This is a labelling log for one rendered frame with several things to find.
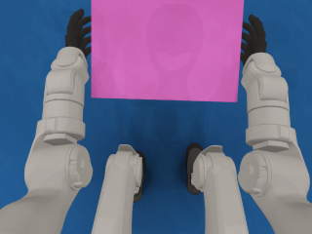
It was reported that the right robot hand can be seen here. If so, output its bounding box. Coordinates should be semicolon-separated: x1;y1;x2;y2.
240;14;267;66

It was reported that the left robot forearm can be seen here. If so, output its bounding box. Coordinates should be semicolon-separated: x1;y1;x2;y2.
24;47;90;186

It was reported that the right robot thigh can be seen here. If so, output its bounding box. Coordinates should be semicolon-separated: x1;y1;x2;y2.
194;152;249;234

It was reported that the robot right foot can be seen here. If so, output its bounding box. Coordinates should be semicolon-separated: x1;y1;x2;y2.
185;143;203;195

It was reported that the robot left upper arm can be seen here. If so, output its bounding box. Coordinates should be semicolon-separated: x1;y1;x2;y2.
0;143;93;234

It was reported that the carton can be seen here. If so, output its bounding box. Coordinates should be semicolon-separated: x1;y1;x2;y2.
91;0;244;102

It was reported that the robot right upper arm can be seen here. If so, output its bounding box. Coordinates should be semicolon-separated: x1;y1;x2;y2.
237;150;312;234

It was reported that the right robot forearm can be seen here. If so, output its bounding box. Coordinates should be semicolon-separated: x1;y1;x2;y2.
241;53;310;187

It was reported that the left robot hand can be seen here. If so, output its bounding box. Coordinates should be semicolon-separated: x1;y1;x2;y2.
64;9;92;59

